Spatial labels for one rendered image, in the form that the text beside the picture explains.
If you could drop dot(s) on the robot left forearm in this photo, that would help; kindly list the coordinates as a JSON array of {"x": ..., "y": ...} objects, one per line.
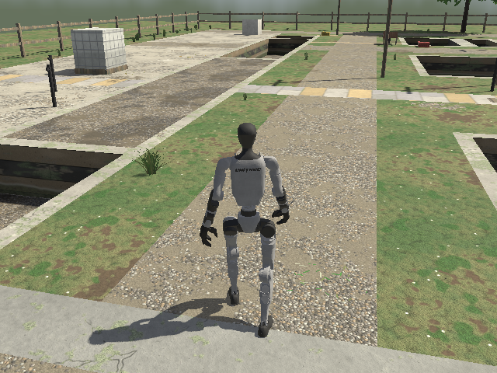
[{"x": 212, "y": 206}]

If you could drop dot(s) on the left robot upper arm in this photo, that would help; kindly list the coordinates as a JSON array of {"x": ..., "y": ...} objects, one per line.
[{"x": 219, "y": 178}]

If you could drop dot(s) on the right robot hand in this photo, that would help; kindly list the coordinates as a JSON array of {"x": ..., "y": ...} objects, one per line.
[{"x": 278, "y": 213}]

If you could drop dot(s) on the humanoid robot torso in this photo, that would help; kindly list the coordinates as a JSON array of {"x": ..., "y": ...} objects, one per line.
[{"x": 248, "y": 188}]

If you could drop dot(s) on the left robot hand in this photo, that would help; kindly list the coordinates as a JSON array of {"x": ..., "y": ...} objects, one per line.
[{"x": 204, "y": 236}]

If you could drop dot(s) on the right robot thigh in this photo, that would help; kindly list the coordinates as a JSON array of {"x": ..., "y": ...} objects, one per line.
[{"x": 268, "y": 239}]

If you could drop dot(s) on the robot right forearm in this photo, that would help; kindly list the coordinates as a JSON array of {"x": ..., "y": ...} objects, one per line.
[{"x": 282, "y": 202}]

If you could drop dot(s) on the right robot upper arm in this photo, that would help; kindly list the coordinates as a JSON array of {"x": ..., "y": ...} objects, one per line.
[{"x": 275, "y": 175}]

